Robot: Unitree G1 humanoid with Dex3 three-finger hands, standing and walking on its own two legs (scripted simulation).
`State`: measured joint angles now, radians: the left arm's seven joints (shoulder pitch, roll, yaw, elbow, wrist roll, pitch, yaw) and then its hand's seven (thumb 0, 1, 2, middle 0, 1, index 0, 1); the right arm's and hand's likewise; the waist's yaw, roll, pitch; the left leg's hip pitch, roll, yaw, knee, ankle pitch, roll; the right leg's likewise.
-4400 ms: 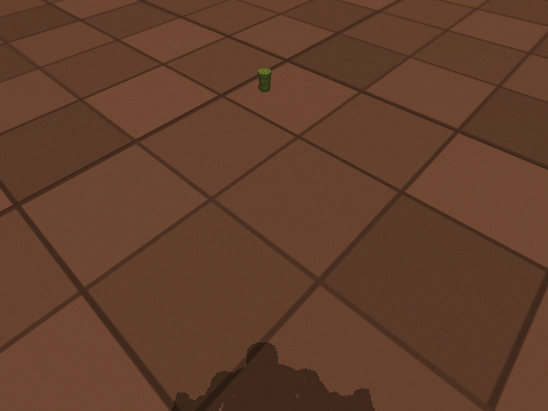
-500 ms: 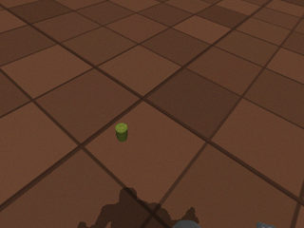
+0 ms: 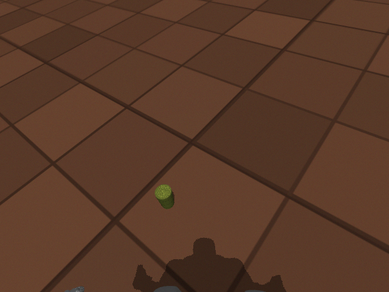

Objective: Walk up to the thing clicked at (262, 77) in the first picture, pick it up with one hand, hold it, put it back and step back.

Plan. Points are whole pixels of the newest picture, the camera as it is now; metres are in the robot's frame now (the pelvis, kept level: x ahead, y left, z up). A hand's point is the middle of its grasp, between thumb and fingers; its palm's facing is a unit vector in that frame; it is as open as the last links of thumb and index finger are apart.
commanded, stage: walk up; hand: left
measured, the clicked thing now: (165, 197) +0.69 +0.25 -0.70
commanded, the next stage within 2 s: none
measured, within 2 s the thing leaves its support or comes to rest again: neither
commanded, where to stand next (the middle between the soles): +0.32 +0.05 m, yaw +0 degrees
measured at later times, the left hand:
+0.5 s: hand out of the picture +0.16 +0.34 -0.16, palm faces -0.03 -0.94 -0.33, open 7.4 cm
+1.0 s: hand (95, 225) +0.32 +0.31 -0.13, palm faces -0.02 -0.92 -0.40, open 7.4 cm
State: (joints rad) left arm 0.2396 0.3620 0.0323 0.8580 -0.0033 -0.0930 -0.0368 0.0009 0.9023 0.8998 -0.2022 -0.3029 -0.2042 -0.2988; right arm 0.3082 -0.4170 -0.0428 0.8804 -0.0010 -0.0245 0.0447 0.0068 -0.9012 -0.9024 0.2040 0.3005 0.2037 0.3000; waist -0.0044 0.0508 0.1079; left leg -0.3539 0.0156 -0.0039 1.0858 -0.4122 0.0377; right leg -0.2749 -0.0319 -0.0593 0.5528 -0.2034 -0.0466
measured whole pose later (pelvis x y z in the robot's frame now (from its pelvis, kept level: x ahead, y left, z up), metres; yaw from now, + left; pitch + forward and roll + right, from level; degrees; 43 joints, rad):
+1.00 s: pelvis +0.24 +0.05 -0.01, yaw +1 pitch -4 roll +2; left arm 0.23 0.35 0.01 0.87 0.02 -0.06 -0.02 0.00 0.90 0.90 -0.20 -0.30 -0.20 -0.30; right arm 0.27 -0.40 -0.03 0.89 0.00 0.00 0.03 0.00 -0.90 -0.90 0.20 0.30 0.20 0.30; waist 0.01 0.05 0.12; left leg -0.37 0.01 0.02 0.97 -0.50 0.03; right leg -0.33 -0.04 -0.05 0.58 -0.18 -0.05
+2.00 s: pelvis +0.29 +0.06 +0.01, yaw +0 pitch -3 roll +0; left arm 0.09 0.36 0.00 1.12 0.00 -0.02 -0.01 0.00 0.90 0.90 -0.20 -0.30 -0.20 -0.30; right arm 0.10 -0.37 -0.01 1.12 -0.01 -0.02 0.01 0.00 -0.90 -0.90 0.20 0.30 0.20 0.30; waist -0.01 -0.01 0.06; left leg -0.16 0.04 0.05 0.42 -0.21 -0.02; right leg -0.12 -0.02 0.00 0.43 -0.25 0.01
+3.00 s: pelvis +0.30 +0.06 +0.01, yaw -1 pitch -3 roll +0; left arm 0.08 0.35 0.00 1.12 0.00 -0.01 0.00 0.00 0.90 0.90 -0.20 -0.30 -0.20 -0.30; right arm 0.06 -0.35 -0.01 1.13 0.00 0.00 0.01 0.00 -0.90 -0.90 0.20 0.30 0.20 0.30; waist -0.02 -0.01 0.07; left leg -0.09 0.04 0.07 0.33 -0.18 -0.02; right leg -0.06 -0.02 0.02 0.33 -0.21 0.02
